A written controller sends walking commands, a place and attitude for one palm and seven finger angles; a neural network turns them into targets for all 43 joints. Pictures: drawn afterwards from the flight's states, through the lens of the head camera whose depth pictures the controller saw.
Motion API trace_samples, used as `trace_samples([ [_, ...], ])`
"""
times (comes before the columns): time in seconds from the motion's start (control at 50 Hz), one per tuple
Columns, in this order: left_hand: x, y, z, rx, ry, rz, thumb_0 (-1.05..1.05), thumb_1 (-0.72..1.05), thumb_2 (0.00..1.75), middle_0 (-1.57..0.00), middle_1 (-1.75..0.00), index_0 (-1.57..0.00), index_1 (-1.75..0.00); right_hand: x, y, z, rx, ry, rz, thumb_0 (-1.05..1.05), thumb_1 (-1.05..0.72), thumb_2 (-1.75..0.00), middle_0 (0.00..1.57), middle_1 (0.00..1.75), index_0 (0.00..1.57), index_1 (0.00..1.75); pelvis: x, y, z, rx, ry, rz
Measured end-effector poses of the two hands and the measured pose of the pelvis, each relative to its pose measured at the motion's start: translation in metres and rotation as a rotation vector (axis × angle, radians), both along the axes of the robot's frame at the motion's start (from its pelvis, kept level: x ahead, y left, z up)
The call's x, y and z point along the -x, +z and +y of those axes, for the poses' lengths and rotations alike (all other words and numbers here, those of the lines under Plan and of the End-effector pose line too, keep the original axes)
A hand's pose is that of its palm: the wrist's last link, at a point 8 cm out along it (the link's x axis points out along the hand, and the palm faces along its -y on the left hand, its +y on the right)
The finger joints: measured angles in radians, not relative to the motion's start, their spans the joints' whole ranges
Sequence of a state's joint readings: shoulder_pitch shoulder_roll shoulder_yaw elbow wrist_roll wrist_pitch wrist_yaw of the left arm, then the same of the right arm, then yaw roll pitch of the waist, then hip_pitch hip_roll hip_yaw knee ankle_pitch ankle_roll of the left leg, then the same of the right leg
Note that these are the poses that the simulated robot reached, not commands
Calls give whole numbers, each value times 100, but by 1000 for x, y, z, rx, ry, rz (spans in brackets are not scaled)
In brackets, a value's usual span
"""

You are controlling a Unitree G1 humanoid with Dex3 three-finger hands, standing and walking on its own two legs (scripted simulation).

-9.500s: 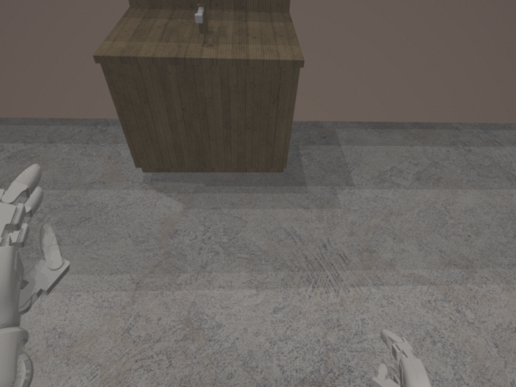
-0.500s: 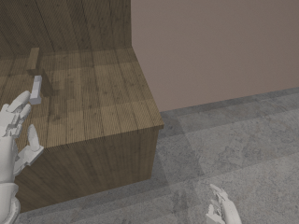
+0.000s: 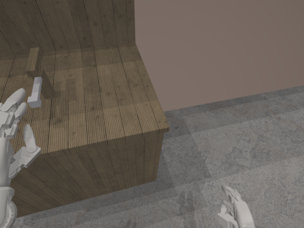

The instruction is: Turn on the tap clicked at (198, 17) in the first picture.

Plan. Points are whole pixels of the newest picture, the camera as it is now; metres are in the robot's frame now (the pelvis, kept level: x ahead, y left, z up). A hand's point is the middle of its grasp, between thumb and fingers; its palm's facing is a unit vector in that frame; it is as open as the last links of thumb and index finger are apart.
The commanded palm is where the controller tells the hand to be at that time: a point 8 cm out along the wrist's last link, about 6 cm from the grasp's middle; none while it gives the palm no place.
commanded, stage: look again from close up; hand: left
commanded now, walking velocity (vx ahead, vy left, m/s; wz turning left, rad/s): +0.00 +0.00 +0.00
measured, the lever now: (34, 101) +0.44 +0.42 +0.03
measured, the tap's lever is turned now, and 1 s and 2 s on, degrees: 0 0 0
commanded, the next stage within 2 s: shuffle to correct the standing spot in 0.30 s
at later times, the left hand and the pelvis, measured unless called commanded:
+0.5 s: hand (40, 159) +0.20 +0.23 +0.16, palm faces +0.39 -0.85 -0.35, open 7.4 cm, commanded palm +0.14 +0.27 +0.17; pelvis -0.01 -0.01 +0.00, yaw +1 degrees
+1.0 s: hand out of the picture +0.18 +0.29 +0.17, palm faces +0.40 -0.82 -0.41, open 7.4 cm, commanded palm +0.12 +0.34 +0.17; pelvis -0.02 +0.05 -0.01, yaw +3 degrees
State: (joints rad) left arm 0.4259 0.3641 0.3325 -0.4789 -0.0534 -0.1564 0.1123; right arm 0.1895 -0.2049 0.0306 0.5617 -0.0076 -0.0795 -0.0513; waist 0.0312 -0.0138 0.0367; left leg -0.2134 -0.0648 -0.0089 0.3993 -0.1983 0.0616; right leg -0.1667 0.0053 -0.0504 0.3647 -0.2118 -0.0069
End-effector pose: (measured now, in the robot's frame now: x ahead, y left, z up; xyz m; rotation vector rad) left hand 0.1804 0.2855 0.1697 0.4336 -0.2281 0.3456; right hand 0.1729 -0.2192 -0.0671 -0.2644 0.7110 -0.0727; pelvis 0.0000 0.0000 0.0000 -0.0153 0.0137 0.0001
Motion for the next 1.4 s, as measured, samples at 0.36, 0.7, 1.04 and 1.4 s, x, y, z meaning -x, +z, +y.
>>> trace_samples([
  [0.36, 16, -4, -13, 30, 25, 15, 1, 89, 90, -21, -30, -21, -30, 18, -2, -21, 2, -35, 3, 1, -91, -90, 20, 30, 20, 30, 9, 1, -14, 5, 7, -8],
  [0.7, 28, -5, 8, 6, 8, -5, 1, 89, 90, -21, -30, -22, -30, 17, 0, -11, 31, -31, -6, 1, -91, -90, 20, 30, 20, 30, 12, -5, 8, 27, 26, -7],
  [1.04, 47, 9, 54, -70, 8, -67, 1, 89, 90, -21, -30, -22, -30, 16, -20, 58, -41, 52, 37, 1, -91, -90, 20, 30, 20, 30, 21, -14, 56, 11, 41, -1],
  [1.4, 16, 19, 101, -92, -55, -150, 1, 89, 90, -21, -30, -22, -30, 38, -37, 118, -79, -44, 62, 1, -91, -90, 20, 30, 20, 30, 10, -20, 119, -6, 23, -34],
])
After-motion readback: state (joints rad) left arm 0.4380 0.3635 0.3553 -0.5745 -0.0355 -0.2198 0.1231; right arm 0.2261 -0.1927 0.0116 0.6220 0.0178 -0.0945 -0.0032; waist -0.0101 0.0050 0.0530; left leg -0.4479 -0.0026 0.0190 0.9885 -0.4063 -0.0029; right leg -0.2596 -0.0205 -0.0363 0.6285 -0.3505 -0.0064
